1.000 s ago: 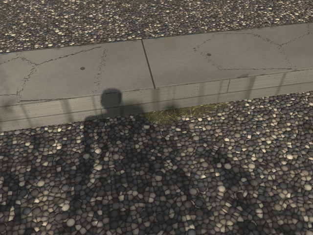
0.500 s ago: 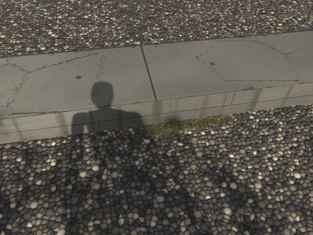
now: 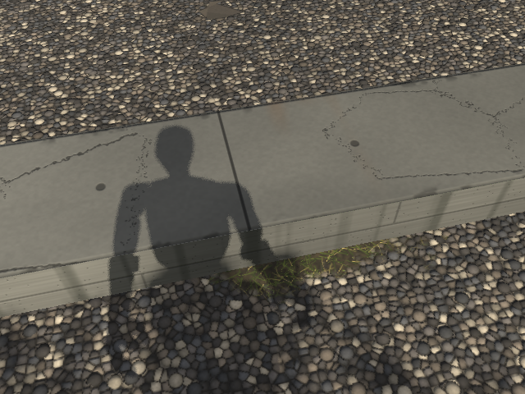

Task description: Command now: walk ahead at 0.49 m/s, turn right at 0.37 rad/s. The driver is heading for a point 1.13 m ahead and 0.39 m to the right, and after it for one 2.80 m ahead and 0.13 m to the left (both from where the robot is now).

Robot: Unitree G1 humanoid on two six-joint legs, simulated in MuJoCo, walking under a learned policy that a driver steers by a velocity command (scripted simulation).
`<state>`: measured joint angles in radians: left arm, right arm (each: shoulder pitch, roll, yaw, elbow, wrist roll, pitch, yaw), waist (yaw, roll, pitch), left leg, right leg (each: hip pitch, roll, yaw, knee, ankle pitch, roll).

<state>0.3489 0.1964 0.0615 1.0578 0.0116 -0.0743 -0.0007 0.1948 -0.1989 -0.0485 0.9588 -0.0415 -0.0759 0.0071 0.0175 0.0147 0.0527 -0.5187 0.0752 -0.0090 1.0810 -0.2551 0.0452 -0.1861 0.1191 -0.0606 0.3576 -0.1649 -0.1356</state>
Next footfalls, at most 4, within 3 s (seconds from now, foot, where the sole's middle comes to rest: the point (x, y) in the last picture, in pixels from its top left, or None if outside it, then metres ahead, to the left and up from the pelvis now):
0.34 left None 0.38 0.12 -0.78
0.86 right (353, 370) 0.55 -0.18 -0.78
1.52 left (387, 182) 1.03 -0.30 -0.60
2.06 right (468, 145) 1.19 -0.57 -0.60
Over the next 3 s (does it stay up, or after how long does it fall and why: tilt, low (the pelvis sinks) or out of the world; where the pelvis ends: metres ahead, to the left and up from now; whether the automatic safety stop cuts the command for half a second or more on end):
stays up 1.12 -0.42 0.17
